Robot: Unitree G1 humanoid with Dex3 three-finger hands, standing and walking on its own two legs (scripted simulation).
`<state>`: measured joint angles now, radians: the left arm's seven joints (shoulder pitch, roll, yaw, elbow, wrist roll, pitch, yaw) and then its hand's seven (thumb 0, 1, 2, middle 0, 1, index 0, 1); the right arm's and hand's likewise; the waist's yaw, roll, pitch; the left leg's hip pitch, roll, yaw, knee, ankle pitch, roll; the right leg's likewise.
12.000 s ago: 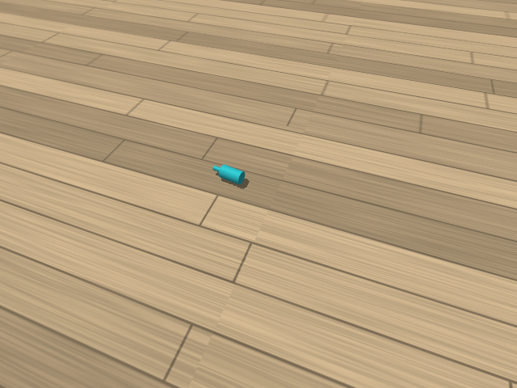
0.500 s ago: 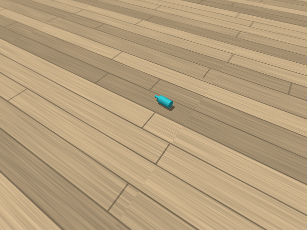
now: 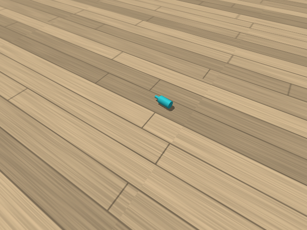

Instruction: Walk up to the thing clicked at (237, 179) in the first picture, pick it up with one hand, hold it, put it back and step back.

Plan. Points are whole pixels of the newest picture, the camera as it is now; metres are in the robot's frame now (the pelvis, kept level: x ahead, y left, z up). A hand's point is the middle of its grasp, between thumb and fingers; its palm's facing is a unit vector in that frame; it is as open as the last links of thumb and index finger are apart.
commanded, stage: stand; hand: left
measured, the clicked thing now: (162, 100) +1.29 -0.03 -0.75
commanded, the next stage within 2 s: walk up in 0.94 s
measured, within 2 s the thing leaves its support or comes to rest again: neither
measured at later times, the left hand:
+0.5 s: hand out of the picture +0.07 +0.25 -0.16, palm faces -0.03 -0.94 -0.35, open 7.4 cm
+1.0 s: hand out of the picture +0.07 +0.25 -0.16, palm faces -0.05 -0.94 -0.35, open 7.4 cm
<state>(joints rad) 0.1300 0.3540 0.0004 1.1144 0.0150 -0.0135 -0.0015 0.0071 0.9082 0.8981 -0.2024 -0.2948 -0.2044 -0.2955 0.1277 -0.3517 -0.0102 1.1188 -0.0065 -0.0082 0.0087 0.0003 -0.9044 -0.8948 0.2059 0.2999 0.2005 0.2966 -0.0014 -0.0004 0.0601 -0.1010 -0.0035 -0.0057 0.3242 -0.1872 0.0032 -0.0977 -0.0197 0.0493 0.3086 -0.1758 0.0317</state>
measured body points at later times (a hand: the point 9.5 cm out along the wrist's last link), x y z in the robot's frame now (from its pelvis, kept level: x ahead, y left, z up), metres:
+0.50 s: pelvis +0.00 +0.00 +0.00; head +0.02 +0.00 +0.45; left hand +0.07 +0.30 -0.13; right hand +0.07 -0.30 -0.13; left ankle -0.01 +0.12 -0.75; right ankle +0.00 -0.14 -0.75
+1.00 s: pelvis +0.00 +0.00 +0.00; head +0.02 -0.01 +0.45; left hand +0.07 +0.30 -0.13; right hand +0.08 -0.31 -0.13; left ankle -0.01 +0.12 -0.75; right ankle +0.00 -0.14 -0.75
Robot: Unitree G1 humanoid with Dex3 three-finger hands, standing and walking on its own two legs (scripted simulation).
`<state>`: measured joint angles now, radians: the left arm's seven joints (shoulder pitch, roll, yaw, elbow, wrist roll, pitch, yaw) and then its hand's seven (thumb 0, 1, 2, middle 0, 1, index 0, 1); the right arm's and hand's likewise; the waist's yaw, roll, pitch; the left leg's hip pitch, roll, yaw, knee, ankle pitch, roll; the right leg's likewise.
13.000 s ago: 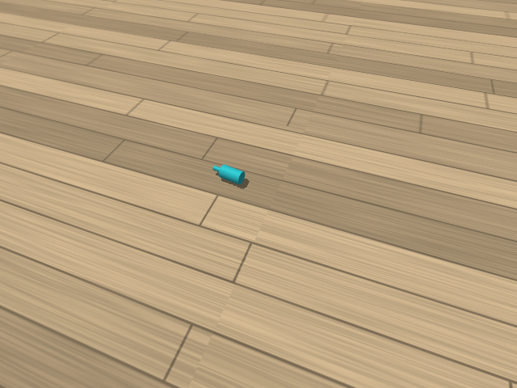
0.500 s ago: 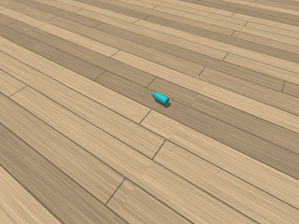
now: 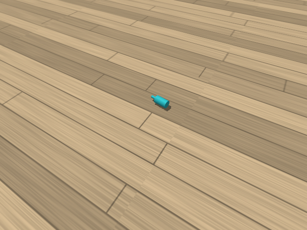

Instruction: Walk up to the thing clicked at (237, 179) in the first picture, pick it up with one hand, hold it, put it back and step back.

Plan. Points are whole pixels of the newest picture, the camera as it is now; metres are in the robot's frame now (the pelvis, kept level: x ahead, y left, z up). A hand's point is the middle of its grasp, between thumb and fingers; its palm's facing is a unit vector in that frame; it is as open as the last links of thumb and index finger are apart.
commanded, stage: walk up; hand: left
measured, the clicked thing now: (159, 100) +1.29 +0.03 -0.74
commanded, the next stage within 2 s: none
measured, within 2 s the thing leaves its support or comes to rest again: neither
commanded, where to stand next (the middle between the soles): +0.82 +0.06 m, yaw -39 degrees
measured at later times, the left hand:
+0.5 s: hand (84, 202) +0.23 +0.24 -0.13, palm faces -0.23 -0.86 -0.45, open 7.4 cm
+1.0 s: hand (113, 111) +0.60 +0.22 -0.13, palm faces -0.45 -0.74 -0.50, open 7.4 cm
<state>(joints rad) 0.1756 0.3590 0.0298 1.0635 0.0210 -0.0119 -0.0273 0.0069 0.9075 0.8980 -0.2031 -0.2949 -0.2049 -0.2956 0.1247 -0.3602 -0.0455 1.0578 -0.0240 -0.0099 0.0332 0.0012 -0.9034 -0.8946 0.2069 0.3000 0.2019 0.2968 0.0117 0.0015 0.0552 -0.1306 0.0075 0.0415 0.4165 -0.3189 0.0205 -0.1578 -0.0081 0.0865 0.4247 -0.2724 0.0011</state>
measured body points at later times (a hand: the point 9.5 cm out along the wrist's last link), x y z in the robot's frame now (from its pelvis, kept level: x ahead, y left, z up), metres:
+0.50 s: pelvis +0.14 -0.03 -0.01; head +0.15 -0.07 +0.44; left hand +0.24 +0.28 -0.10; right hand +0.15 -0.37 -0.14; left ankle +0.28 +0.10 -0.70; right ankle +0.08 -0.16 -0.74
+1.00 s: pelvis +0.37 +0.01 -0.03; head +0.38 -0.03 +0.42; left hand +0.62 +0.25 -0.10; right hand +0.25 -0.29 -0.15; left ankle +0.38 +0.12 -0.74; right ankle +0.41 -0.12 -0.75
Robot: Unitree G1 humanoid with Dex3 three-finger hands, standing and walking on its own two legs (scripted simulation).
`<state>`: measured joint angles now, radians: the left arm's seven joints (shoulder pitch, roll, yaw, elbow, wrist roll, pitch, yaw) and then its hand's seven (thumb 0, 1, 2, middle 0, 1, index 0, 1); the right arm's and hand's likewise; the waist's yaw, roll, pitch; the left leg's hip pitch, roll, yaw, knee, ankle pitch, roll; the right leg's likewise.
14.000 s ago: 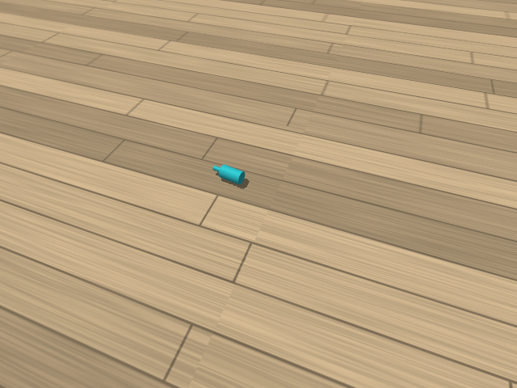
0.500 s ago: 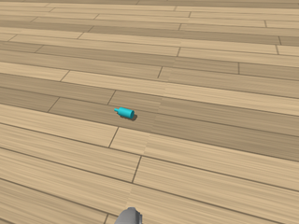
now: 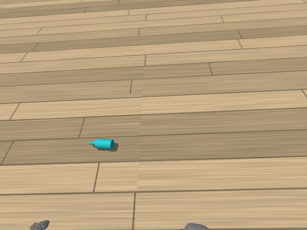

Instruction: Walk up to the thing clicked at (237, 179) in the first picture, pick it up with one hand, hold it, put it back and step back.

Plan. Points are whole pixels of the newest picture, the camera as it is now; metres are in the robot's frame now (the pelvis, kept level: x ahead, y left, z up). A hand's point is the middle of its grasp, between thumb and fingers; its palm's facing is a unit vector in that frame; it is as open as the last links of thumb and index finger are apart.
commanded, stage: walk up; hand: left
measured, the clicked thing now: (100, 143) +0.81 +0.42 -0.71
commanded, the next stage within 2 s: none
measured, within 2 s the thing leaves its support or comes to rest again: neither
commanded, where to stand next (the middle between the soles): +0.38 +0.24 m, yaw -12 degrees
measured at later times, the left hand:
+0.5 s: hand (0, 219) +0.21 +0.49 -0.14, palm faces -0.14 -0.83 -0.54, open 7.4 cm
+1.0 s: hand out of the picture +0.38 +0.56 -0.12, palm faces -0.19 -0.83 -0.52, open 7.4 cm
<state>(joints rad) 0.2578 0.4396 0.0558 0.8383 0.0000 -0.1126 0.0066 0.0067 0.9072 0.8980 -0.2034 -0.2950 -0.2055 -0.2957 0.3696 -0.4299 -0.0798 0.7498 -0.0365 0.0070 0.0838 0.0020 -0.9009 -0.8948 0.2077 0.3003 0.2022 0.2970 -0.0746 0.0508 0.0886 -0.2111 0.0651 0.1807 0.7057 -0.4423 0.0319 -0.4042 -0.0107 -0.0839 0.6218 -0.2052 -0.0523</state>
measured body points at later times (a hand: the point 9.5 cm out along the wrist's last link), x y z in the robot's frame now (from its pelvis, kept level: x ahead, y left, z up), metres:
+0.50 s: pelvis +0.14 +0.17 -0.02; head +0.17 +0.16 +0.43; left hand +0.22 +0.53 -0.11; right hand +0.19 -0.18 -0.11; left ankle +0.20 +0.28 -0.72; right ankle +0.11 -0.01 -0.65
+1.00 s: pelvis +0.25 +0.28 -0.01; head +0.26 +0.25 +0.44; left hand +0.39 +0.60 -0.09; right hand +0.26 -0.05 -0.14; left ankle +0.34 +0.43 -0.71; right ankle +0.29 +0.11 -0.72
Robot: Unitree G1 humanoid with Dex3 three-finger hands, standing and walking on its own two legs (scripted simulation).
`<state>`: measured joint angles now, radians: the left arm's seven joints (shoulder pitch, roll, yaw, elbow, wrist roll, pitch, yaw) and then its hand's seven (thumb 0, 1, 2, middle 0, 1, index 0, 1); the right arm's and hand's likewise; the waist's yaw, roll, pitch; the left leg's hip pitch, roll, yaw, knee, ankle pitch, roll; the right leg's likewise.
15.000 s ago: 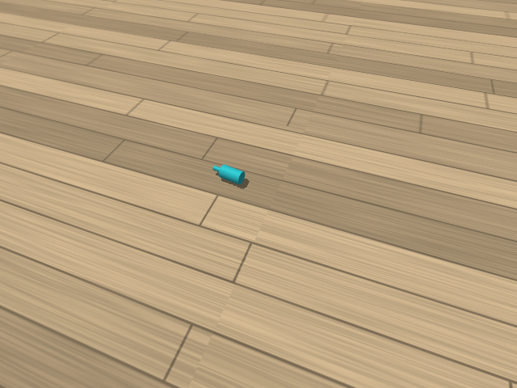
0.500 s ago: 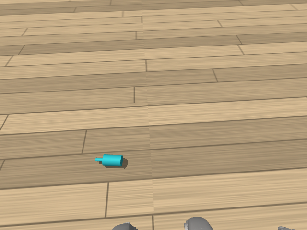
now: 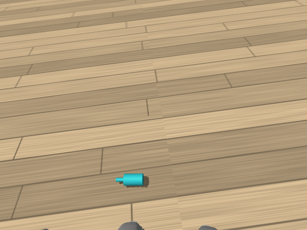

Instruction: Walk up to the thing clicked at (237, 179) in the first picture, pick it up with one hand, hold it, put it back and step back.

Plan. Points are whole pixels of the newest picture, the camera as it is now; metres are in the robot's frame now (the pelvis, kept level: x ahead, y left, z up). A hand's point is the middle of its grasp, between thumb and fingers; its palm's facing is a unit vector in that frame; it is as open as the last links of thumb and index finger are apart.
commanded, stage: walk up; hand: left
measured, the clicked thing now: (129, 179) +0.52 +0.26 -0.70
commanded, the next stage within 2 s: none
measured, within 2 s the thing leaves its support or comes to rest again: neither
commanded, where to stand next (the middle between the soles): +0.13 -0.01 m, yaw +0 degrees
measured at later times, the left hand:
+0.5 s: hand out of the picture +0.12 +0.30 -0.15, palm faces -0.08 -0.93 -0.36, open 7.4 cm
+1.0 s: hand out of the picture +0.12 +0.25 -0.13, palm faces -0.04 -0.93 -0.37, open 7.4 cm
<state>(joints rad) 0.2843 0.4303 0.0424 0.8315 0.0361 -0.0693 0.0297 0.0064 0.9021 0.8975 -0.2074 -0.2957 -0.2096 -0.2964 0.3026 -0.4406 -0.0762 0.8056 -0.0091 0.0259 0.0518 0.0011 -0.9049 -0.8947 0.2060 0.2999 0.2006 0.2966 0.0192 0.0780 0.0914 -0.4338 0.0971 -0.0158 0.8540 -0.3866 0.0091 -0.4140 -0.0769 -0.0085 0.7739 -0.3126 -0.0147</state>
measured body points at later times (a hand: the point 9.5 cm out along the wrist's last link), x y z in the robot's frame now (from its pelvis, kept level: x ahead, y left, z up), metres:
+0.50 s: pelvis +0.03 +0.03 +0.00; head +0.07 +0.04 +0.45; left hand +0.12 +0.34 -0.12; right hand +0.09 -0.31 -0.10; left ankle +0.06 +0.18 -0.71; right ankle +0.03 -0.09 -0.70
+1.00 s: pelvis +0.02 -0.01 +0.01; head +0.05 -0.02 +0.46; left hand +0.12 +0.30 -0.10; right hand +0.07 -0.35 -0.11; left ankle +0.04 +0.13 -0.70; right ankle +0.03 -0.11 -0.71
